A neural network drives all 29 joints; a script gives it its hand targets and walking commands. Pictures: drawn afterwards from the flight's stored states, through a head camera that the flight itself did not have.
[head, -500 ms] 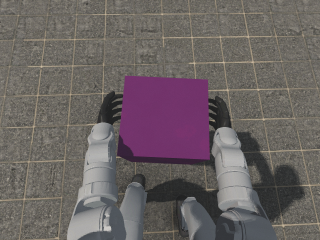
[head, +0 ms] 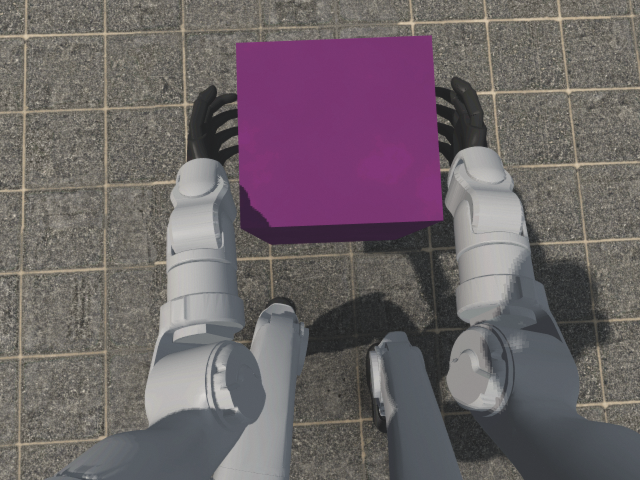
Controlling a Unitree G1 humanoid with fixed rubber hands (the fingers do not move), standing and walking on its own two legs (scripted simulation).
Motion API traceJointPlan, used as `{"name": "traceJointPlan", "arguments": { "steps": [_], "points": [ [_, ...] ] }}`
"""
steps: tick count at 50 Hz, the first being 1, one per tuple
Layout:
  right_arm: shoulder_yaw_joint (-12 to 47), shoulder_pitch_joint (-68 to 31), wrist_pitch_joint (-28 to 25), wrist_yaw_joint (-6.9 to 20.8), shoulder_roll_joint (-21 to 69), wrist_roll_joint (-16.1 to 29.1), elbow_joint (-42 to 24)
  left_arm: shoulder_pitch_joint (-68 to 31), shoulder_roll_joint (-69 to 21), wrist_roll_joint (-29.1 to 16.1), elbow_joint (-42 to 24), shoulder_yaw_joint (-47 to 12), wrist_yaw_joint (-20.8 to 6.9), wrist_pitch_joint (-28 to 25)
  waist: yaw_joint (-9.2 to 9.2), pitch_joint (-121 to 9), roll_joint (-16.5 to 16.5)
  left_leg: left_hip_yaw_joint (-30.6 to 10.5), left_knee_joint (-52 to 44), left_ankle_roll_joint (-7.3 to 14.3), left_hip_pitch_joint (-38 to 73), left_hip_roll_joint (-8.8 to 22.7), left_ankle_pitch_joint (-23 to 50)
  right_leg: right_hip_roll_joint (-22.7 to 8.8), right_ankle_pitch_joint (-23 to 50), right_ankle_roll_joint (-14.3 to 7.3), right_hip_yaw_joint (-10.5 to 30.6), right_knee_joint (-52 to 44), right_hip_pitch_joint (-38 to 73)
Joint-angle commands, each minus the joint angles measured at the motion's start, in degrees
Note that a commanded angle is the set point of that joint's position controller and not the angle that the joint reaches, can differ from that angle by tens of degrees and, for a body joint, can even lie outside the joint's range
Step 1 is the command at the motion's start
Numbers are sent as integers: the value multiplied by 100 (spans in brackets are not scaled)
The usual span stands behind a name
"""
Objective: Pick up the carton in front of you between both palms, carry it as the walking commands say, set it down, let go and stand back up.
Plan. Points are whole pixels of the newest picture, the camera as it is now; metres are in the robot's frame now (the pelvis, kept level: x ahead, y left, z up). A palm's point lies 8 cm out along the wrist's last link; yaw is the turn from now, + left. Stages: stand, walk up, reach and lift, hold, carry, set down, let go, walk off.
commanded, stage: set down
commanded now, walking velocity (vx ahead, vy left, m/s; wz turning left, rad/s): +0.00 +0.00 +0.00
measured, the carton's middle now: (333, 163) +0.48 +0.06 -0.17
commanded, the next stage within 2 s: none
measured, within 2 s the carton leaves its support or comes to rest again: rests again in 1.82 s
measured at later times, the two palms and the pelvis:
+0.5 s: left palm (229, 172) +0.46 +0.22 -0.24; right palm (418, 149) +0.54 -0.07 -0.23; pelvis -0.02 -0.01 -0.11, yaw -1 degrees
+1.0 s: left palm (237, 179) +0.48 +0.23 -0.36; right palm (393, 154) +0.57 -0.05 -0.37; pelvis -0.02 -0.02 -0.18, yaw -1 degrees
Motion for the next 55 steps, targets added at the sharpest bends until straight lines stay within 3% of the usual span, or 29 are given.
{"name": "traceJointPlan", "arguments": {
  "steps": [1,8,29,42,44,48,51,55],
  "points": [
    [2918,-3601,-113,1614,4998,819,348,-3653,-5169,-901,576,-3434,-1326,-25,142,-5553,609,1125,85,1,5323,-409,1350,530,577,-239,-1133,-559,-25],
    [2935,-4222,-83,1583,4788,1066,539,-4290,-4952,-1027,494,-3374,-1140,-6,265,-6002,608,1256,743,-48,4978,-444,1449,567,629,-208,-1191,134,-470],
    [3112,-5729,-200,901,3959,1363,1044,-5751,-3596,-1257,661,-2477,-1220,-204,907,-5764,-325,1676,2429,-67,2695,-296,1642,502,1063,-69,-1148,1654,-329],
    [3553,-6556,-359,708,3041,1897,1330,-6594,-2740,-1656,745,-2273,-1087,-391,1305,-5375,-486,1725,3336,-65,2684,-106,2058,435,1128,-84,-1156,2636,-675],
    [3626,-6697,-398,710,2939,1944,1360,-6781,-2644,-1719,693,-2184,-1099,-442,1416,-5112,-700,1727,3394,-47,2181,-92,1941,399,1167,-98,-1107,2777,-531],
    [3902,-6836,-482,644,2966,2121,1245,-6753,-2544,-1816,692,-2063,-1081,-516,1535,-5033,-902,1651,3559,28,2443,-72,2433,396,1460,-68,-1116,2940,-628],
    [3953,-6776,-524,600,3013,2132,1320,-6544,-2570,-1809,937,-1906,-1112,-536,1549,-4915,-1048,1595,3678,71,2352,-51,2589,353,1639,-74,-1055,2982,-658],
    [3782,-6530,-529,605,3020,1935,1570,-6266,-2536,-1682,1224,-1651,-1219,-551,1514,-4363,-1172,1606,3723,78,1666,-33,2226,308,1663,-113,-937,2977,-703]
  ]
}}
